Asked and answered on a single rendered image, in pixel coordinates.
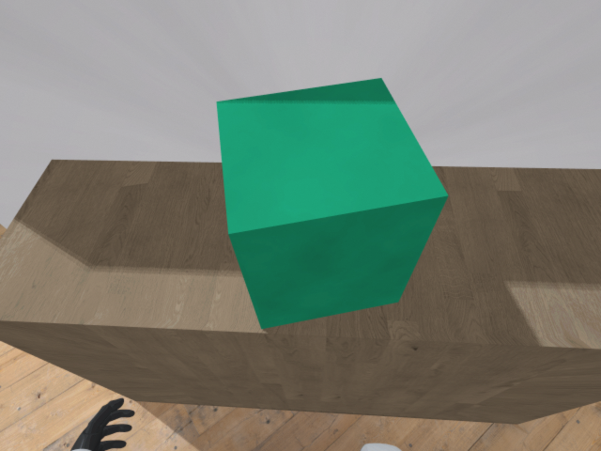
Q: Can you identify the robot left hand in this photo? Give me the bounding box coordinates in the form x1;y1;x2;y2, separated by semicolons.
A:
70;398;135;451

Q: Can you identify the pedestal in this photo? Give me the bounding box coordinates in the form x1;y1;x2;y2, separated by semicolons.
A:
0;160;601;425

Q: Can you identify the carton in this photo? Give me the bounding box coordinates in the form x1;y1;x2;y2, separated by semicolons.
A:
216;78;448;329

